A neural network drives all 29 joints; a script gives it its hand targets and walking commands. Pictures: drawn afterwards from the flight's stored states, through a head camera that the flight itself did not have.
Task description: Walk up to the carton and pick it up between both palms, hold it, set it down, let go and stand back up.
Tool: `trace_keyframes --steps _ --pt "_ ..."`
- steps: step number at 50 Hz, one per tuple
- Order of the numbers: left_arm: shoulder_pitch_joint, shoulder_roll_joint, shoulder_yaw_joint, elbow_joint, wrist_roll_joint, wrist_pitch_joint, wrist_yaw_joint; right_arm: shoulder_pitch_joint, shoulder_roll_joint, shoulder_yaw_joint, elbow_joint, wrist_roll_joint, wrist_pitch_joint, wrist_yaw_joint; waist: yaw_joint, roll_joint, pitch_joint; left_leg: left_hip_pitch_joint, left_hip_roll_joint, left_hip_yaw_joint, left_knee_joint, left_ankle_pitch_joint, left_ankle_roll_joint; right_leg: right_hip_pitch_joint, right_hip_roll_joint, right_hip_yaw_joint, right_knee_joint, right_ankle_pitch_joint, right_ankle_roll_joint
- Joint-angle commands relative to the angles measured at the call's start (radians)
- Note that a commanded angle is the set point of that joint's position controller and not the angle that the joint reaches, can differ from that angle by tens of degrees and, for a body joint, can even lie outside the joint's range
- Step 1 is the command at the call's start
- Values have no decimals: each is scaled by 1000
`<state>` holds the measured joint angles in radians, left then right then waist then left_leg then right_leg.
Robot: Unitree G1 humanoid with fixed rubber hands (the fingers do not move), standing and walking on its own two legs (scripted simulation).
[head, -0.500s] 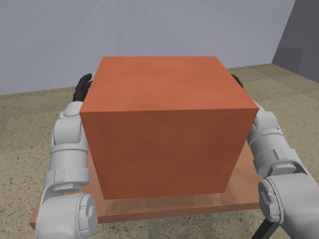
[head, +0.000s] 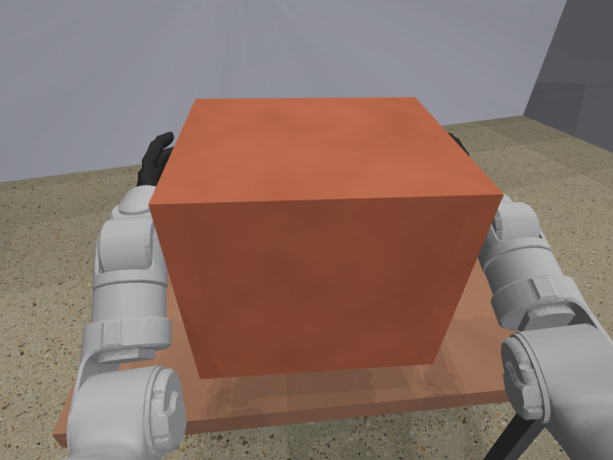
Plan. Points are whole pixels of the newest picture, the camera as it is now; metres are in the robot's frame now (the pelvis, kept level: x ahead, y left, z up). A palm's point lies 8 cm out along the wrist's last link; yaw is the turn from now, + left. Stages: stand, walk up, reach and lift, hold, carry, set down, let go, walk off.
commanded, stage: reach and lift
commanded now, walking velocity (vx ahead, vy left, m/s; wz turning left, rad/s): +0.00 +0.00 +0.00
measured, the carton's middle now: (313, 230) +0.35 +0.00 +0.20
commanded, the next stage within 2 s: hold in 0.20 s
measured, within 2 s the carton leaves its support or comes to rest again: neither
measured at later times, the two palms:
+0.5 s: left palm (145, 186) +0.36 +0.20 +0.26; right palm (461, 172) +0.37 -0.18 +0.27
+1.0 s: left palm (144, 175) +0.36 +0.20 +0.27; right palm (467, 166) +0.37 -0.18 +0.28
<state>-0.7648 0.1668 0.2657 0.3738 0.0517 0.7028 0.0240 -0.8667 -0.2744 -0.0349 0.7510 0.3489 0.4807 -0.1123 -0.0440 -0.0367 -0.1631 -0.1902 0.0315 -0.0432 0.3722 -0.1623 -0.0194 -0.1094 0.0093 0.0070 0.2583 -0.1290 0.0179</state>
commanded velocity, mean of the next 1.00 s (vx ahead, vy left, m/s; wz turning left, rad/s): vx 0.00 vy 0.00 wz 0.00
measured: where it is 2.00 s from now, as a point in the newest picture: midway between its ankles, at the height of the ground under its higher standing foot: outside the picture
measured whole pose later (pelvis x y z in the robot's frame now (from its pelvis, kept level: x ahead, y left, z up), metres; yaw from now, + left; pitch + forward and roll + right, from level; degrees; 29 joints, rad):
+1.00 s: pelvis -0.01 +0.00 +0.00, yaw -1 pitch -1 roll -2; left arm -0.87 0.20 0.29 0.46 0.06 0.77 -0.01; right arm -0.98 -0.30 -0.03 0.82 0.36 0.57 -0.13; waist -0.03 -0.03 -0.21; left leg -0.21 0.03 -0.05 0.39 -0.16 -0.02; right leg -0.14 0.02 0.04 0.27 -0.12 0.02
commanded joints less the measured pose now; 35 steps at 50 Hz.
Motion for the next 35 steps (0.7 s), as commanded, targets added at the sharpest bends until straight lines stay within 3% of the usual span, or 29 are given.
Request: trace_keyframes --steps 1,2,4,6,7,8,10,13,14,15,17,19,20,23,24,27,29,31,35 --pt "-759 -602 -448 -245 -148 -42 -142 -879 604 264 -466 146 -16 124 -13 70 -433 181 -75 19 -20 311 -14 122 79 9 -3 271 -9" --pt "-752 -579 -428 -230 -128 -32 -145 -851 589 251 -438 137 -1 121 -26 70 -388 173 -78 19 -28 273 -14 114 77 8 -12 247 -5" --pt "-739 -550 -386 -184 -104 -14 -159 -854 585 245 -410 136 15 121 -10 50 -324 138 -80 23 -47 199 -4 112 69 13 -19 177 -1" --pt "-746 -578 -415 -278 -137 -16 -159 -871 601 277 -479 166 15 120 0 45 -427 165 -79 22 -32 274 -5 144 76 15 -5 255 -2" --pt "-754 -587 -429 -298 -146 -13 -155 -862 606 272 -495 171 23 116 -10 70 -421 170 -82 16 -21 293 -13 135 76 16 -4 271 -5" --pt "-749 -581 -442 -328 -144 -6 -156 -872 624 301 -547 188 19 110 2 69 -453 186 -84 17 -11 337 -11 154 78 14 2 310 2" --pt "-752 -561 -434 -316 -129 6 -153 -859 586 275 -507 184 33 112 -13 109 -406 177 -87 18 -6 331 -26 137 80 11 1 283 -3" --pt "-721 -554 -406 -262 -100 33 -172 -839 568 258 -449 178 56 114 -4 93 -308 151 -78 20 -30 278 -19 106 77 20 -16 221 -12" --pt "-712 -560 -407 -296 -114 32 -173 -856 583 266 -516 181 56 114 -6 49 -345 154 -75 19 -29 286 -10 140 80 16 -9 256 -7" --pt "-710 -542 -402 -320 -117 35 -173 -843 598 302 -521 199 64 107 1 46 -392 158 -85 23 -18 312 -7 176 73 22 0 315 1" --pt "-700 -526 -374 -266 -102 45 -183 -857 577 286 -499 189 78 99 -1 42 -342 143 -88 22 -23 309 -2 162 72 20 0 324 14" --pt "-719 -529 -390 -296 -107 49 -191 -861 600 304 -534 209 79 95 7 45 -359 155 -88 26 -14 302 0 158 72 31 -2 316 8" --pt "-766 -538 -399 -336 -118 45 -192 -858 599 286 -523 202 81 96 -7 71 -363 152 -84 24 -16 289 -8 128 72 33 -9 266 -1" --pt "-776 -545 -393 -260 -117 51 -194 -889 582 246 -467 186 88 105 -1 74 -294 126 -76 23 -35 228 -12 81 75 31 -22 169 -13" --pt "-784 -551 -399 -243 -103 58 -197 -884 568 236 -430 173 90 109 -14 100 -282 119 -71 29 -47 193 -22 81 71 29 -26 144 -19" --pt "-766 -557 -395 -235 -123 53 -198 -907 577 234 -462 168 93 112 -10 72 -336 119 -70 29 -44 205 -15 107 75 23 -23 172 -19" --pt "-817 -555 -408 -253 -139 44 -193 -917 584 237 -447 179 93 113 -9 97 -359 126 -74 26 -32 237 -19 105 76 29 -21 193 -23" --pt "-818 -561 -392 -246 -132 47 -186 -921 591 240 -446 187 91 116 -8 80 -381 144 -76 23 -28 241 -17 108 79 19 -16 200 -17" --pt "-842 -557 -379 -178 -115 44 -192 -919 568 211 -342 166 99 131 -2 101 -303 98 -65 25 -56 146 -21 64 77 27 -25 105 -31"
